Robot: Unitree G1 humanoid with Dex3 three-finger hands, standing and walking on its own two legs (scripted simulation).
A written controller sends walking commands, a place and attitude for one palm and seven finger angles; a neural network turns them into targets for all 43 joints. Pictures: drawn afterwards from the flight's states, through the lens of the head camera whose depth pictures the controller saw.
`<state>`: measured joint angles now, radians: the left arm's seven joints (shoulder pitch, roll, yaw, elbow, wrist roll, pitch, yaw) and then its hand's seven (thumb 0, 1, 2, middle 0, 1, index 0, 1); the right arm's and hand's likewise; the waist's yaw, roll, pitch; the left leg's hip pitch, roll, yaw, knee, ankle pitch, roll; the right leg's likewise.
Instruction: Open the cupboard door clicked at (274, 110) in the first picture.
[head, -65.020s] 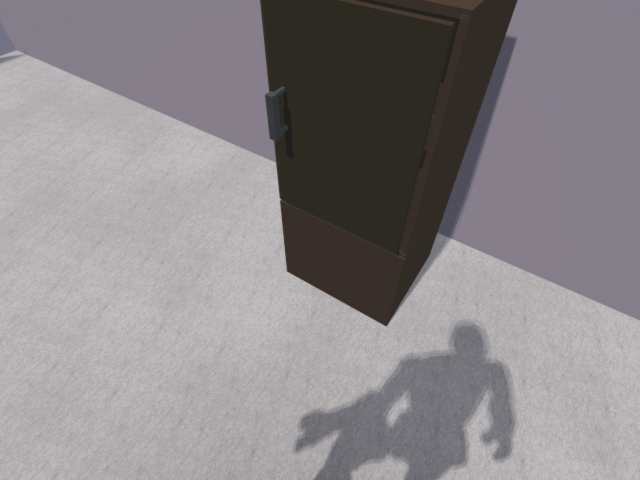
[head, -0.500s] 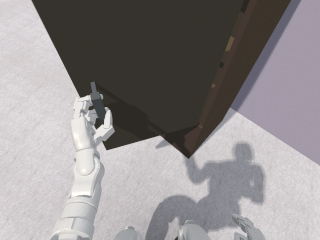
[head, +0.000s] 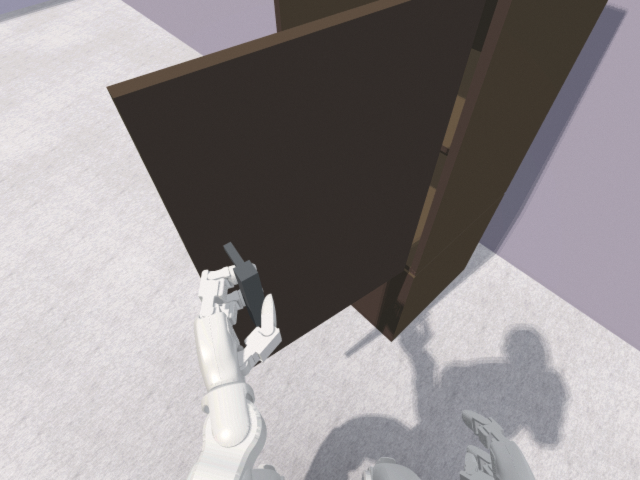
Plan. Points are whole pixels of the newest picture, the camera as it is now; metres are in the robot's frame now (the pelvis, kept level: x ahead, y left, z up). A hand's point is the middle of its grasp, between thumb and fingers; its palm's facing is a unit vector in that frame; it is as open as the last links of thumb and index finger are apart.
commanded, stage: open thumb and fingers to let go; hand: left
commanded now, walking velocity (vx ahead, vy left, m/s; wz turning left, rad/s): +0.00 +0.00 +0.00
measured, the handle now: (245, 285) +0.35 +0.11 +0.04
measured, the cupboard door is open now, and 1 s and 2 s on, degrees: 81 80 80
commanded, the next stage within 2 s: slide the hand sideways off the handle in 0.80 s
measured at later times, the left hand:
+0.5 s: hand (260, 322) +0.30 +0.09 +0.04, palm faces +0.30 -0.95 +0.00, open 12.6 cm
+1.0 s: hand (263, 335) +0.28 +0.08 +0.03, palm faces +0.09 -0.99 -0.10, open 15.9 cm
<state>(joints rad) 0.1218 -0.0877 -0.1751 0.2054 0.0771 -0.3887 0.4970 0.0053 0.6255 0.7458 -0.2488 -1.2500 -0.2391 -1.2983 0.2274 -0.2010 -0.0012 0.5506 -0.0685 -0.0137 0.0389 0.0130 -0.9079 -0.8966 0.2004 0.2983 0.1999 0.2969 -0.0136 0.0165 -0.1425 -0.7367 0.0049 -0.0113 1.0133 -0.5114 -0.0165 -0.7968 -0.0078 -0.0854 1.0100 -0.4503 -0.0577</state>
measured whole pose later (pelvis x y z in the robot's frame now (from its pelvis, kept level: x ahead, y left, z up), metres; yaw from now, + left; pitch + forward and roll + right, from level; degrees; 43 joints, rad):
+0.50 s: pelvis -0.02 +0.00 -0.01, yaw +1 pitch +13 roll +1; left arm 0.00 -0.05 -0.13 0.30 0.04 -0.41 0.44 0.00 -0.27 0.40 -0.32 -1.21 -0.31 -1.20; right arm 0.20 -0.19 0.01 0.58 -0.07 -0.03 0.01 0.01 -0.91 -0.90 0.20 0.30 0.20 0.30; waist -0.01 0.02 -0.13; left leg -0.78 0.00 -0.02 1.05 -0.50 -0.02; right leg -0.84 -0.02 -0.09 1.04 -0.44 -0.06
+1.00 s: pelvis -0.02 +0.01 -0.01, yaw +0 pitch +13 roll +0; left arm 0.00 0.02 -0.18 0.29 0.11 -0.42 0.32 -0.01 -0.49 0.30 -0.26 -0.46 -0.20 -0.45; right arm 0.20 -0.18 0.03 0.56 -0.06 -0.02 0.01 0.01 -0.91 -0.90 0.20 0.30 0.20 0.30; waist -0.01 0.01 -0.12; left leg -0.79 -0.01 -0.01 1.07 -0.50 0.00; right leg -0.84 -0.03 -0.08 1.05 -0.44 -0.04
